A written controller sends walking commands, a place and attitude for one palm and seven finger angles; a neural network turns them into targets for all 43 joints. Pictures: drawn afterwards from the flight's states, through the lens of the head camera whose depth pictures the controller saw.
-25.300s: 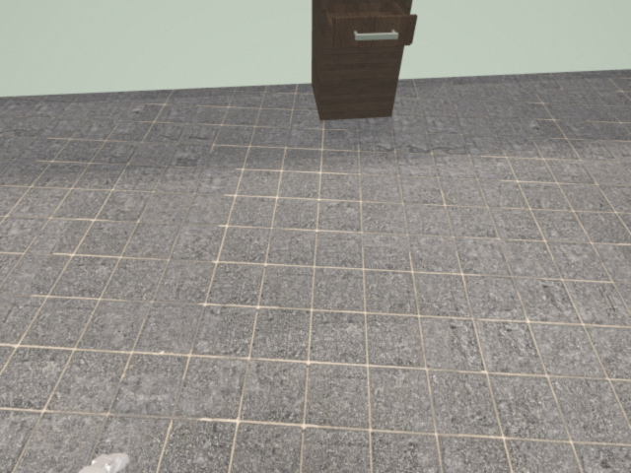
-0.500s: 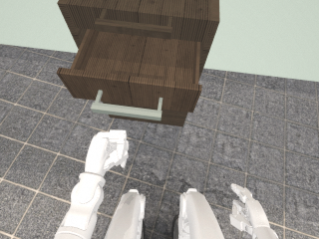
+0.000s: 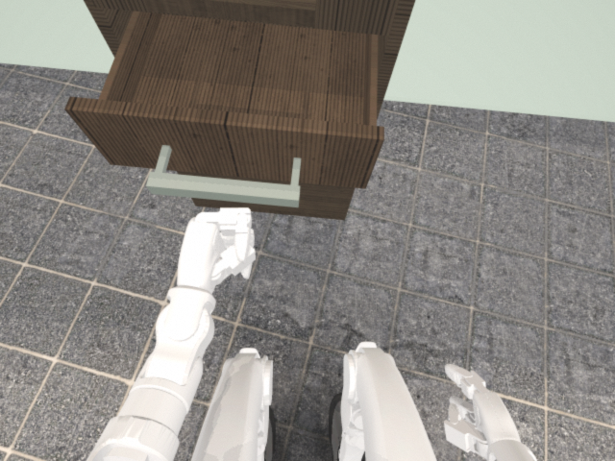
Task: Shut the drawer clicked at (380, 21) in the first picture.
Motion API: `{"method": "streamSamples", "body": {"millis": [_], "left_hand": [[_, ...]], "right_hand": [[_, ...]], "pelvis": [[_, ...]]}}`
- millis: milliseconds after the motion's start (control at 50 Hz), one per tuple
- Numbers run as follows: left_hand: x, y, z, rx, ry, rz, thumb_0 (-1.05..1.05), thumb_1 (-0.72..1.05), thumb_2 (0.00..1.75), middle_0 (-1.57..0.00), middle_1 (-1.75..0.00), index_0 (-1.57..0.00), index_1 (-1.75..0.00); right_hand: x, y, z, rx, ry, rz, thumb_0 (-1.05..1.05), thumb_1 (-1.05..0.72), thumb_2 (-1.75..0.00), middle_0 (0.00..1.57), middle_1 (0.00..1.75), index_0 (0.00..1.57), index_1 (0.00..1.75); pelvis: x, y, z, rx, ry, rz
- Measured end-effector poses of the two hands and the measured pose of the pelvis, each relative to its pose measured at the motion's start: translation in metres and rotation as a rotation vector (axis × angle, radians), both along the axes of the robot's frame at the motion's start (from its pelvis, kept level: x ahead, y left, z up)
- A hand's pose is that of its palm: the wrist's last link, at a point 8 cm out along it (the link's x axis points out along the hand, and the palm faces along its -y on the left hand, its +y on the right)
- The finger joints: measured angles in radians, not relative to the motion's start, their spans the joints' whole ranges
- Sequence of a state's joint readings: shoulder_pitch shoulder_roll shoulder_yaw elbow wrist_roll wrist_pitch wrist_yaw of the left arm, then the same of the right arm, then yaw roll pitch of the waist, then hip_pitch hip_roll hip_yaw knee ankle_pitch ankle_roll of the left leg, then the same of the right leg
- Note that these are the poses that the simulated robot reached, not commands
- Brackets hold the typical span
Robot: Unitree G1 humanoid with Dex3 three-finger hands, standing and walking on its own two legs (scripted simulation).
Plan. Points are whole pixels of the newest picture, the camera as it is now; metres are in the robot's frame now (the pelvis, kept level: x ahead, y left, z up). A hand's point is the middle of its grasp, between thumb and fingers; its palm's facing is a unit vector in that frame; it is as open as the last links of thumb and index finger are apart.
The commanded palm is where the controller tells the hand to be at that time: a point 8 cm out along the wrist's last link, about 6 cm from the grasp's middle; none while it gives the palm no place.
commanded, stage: bring the fist close to the handle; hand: left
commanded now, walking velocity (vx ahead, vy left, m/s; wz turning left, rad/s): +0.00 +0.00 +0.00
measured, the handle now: (228, 175) +0.48 +0.11 -0.01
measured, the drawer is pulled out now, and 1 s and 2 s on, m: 0.17 0.14 0.02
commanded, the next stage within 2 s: push the drawer shut in 0.34 s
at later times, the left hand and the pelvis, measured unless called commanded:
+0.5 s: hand (252, 252) +0.37 +0.07 -0.01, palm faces -0.14 -0.99 -0.03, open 3.3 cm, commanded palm +0.36 +0.12 +0.00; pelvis +0.00 +0.00 +0.00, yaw +0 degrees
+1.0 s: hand (256, 214) +0.42 +0.07 -0.01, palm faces -0.13 -0.99 -0.05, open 3.2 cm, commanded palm +0.42 +0.11 +0.00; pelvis -0.01 +0.00 +0.00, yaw +0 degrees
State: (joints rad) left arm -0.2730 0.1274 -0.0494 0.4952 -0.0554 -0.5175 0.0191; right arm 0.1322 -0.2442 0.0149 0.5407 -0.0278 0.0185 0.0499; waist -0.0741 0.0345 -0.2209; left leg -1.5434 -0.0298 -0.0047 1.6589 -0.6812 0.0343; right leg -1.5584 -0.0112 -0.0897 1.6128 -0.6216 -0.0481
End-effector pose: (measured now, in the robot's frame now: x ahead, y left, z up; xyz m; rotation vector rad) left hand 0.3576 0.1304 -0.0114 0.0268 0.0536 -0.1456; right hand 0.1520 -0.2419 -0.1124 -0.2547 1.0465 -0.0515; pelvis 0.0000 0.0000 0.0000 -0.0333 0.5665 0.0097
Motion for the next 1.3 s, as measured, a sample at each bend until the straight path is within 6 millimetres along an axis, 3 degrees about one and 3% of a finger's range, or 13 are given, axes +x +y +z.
{"method": "streamSamples", "body": {"millis": [200,520,660,960,1300], "left_hand": [[-0.005,0.0,0.005,0.008,0.007,0.006,0.02,0.9,0.9,-1.4,-1.6,-1.39,-1.6],[-0.002,-0.002,0.006,0.005,-0.001,0.002,0.02,0.9,0.9,-1.4,-1.6,-1.39,-1.6],[0.017,-0.002,0.004,0.01,-0.023,0.008,0.02,0.9,0.9,-1.4,-1.6,-1.4,-1.6],[0.045,-0.003,0.004,0.018,-0.025,0.014,0.0,0.87,0.93,-1.4,-1.6,-1.39,-1.6],[0.094,-0.011,0.005,0.022,-0.035,0.039,0.03,0.89,0.93,-1.4,-1.6,-1.39,-1.6]], "right_hand": [[-0.006,0.002,-0.004,0.024,0.034,-0.015,0.01,-0.91,-0.9,0.2,0.3,0.2,0.3],[0.004,-0.003,0.002,0.007,0.0,-0.008,0.01,-0.91,-0.9,0.2,0.3,0.2,0.3],[0.0,-0.004,-0.002,-0.01,0.009,-0.01,0.01,-0.91,-0.9,0.2,0.3,0.2,0.3],[-0.041,-0.006,-0.008,-0.022,0.113,-0.057,0.01,-0.91,-0.9,0.2,0.3,0.2,0.3],[-0.094,-0.009,-0.013,-0.034,0.239,-0.122,0.01,-0.91,-0.9,0.2,0.3,0.2,0.3]], "pelvis": [[-0.001,-0.001,0.002,0.007,-0.001,-0.003],[0.0,-0.003,0.003,0.004,-0.003,0.0],[-0.002,-0.003,-0.001,-0.001,0.003,0.003],[-0.006,0.002,-0.002,-0.009,0.013,0.002],[-0.011,0.005,-0.006,-0.011,0.035,-0.012]]}}
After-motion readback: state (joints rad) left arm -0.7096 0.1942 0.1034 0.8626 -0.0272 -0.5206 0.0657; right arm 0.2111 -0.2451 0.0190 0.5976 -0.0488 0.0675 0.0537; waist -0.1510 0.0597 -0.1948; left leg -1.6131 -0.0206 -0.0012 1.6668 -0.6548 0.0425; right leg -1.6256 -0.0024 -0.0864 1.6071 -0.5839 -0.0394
